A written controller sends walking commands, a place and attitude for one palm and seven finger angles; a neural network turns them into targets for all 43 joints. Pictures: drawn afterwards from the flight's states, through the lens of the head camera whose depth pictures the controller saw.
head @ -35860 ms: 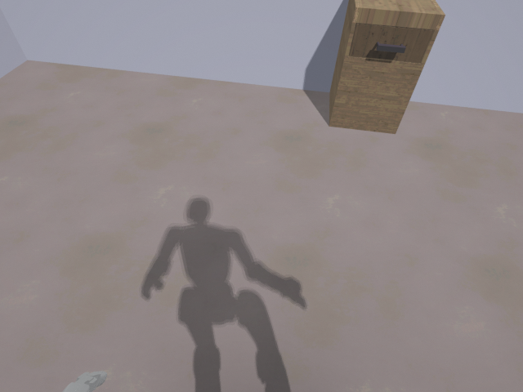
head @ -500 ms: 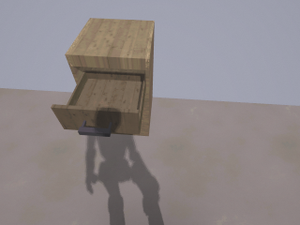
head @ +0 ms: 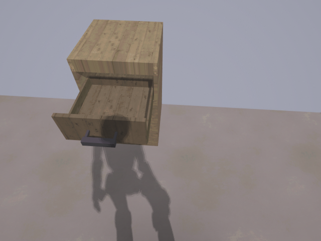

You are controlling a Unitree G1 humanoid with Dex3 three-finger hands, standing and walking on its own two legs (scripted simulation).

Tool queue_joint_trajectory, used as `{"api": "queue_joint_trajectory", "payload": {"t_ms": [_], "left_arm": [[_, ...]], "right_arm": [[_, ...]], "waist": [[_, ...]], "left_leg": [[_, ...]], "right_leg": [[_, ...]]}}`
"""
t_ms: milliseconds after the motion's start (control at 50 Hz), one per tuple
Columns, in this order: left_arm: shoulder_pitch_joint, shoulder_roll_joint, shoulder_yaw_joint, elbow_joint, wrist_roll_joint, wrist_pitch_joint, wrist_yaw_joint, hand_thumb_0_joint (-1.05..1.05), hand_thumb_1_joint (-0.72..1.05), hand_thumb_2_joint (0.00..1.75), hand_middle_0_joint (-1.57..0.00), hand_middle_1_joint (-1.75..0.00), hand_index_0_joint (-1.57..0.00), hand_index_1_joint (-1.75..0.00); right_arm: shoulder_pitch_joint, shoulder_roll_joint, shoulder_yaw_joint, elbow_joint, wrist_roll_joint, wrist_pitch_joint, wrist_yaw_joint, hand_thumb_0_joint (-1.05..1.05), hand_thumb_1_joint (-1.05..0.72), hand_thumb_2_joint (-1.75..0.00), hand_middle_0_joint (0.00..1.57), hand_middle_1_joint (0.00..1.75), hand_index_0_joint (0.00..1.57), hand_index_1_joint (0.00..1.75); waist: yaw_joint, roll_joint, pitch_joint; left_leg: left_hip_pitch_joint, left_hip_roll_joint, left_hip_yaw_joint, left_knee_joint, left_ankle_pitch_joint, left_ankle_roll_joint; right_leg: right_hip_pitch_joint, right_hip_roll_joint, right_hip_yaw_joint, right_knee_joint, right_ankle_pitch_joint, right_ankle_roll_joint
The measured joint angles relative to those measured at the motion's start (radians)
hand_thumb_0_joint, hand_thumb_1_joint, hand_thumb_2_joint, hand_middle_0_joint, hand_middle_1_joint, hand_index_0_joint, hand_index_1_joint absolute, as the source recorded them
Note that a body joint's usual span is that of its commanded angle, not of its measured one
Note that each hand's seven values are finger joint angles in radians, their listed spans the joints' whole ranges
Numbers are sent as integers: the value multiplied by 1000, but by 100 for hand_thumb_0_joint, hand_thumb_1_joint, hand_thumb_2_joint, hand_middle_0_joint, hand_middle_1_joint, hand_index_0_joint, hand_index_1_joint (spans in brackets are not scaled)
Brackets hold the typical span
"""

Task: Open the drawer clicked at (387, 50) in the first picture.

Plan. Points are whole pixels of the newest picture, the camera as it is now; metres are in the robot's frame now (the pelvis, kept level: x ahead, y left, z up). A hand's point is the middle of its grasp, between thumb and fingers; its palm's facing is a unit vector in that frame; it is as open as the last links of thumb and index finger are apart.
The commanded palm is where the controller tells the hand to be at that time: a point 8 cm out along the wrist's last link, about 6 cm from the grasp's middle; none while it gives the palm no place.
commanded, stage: look to check the result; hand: left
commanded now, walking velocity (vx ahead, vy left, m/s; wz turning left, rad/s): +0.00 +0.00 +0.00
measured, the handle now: (100, 137) +0.53 +0.29 -0.21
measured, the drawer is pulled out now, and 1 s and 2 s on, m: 0.30 0.30 0.30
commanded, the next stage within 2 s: stand and wait in 0.16 s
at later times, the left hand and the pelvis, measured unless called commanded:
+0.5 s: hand out of the picture +0.00 +0.16 -0.18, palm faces +0.03 -0.98 -0.20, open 7.4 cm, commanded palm none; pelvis +0.00 -0.01 +0.00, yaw +0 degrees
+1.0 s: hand out of the picture +0.00 +0.15 -0.18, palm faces +0.02 -0.98 -0.19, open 7.4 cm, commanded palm none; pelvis +0.01 -0.01 +0.00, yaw +0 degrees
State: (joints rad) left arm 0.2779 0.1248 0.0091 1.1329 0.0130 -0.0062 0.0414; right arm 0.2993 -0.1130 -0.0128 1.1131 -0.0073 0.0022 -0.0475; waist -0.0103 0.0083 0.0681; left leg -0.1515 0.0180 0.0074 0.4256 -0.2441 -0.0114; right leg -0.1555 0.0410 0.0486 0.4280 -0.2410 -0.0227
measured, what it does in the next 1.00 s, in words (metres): stands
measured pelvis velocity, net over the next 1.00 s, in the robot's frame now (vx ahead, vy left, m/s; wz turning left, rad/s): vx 0.01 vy -0.01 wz -0.01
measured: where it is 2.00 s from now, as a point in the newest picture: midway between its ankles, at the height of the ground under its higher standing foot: outside the picture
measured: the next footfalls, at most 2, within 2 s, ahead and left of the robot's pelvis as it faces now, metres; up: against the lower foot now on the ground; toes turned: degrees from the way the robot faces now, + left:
none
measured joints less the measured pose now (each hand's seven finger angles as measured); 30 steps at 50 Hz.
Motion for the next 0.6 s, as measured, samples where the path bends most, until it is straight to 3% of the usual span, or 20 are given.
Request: {"api": "queue_joint_trajectory", "payload": {"t_ms": [600], "left_arm": [[-9,3,5,-2,-1,-3,2,1,91,90,-20,-29,-20,-30]], "right_arm": [[4,-4,-2,10,0,2,-2,1,-91,-90,20,30,20,30]], "waist": [[-4,4,8]], "left_leg": [[6,12,-3,-10,0,-14]], "right_leg": [[0,12,-3,1,-5,-14]]}}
